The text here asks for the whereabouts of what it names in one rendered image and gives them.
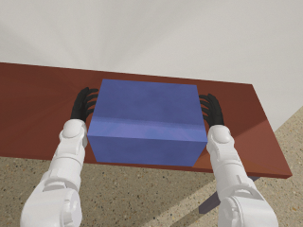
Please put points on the table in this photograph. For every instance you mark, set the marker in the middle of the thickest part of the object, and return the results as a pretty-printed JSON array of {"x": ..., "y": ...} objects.
[{"x": 37, "y": 100}]

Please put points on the carton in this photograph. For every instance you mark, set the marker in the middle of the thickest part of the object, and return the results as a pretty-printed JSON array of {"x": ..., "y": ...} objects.
[{"x": 147, "y": 123}]

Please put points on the right robot upper arm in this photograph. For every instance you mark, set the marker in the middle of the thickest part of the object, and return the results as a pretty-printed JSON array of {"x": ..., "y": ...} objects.
[{"x": 237, "y": 211}]

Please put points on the robot right hand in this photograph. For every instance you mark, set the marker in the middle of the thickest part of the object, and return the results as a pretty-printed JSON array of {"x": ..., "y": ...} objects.
[{"x": 214, "y": 111}]

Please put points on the robot left hand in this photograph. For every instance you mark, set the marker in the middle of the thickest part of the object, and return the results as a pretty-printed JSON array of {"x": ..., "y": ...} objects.
[{"x": 80, "y": 109}]

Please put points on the right robot forearm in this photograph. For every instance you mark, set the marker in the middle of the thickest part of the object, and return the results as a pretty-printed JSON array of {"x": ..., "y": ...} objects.
[{"x": 227, "y": 167}]

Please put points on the left robot upper arm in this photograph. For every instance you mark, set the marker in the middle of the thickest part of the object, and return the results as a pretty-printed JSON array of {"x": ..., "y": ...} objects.
[{"x": 53, "y": 208}]

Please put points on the left robot forearm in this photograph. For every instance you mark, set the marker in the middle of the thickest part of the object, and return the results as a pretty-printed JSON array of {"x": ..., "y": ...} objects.
[{"x": 67, "y": 162}]

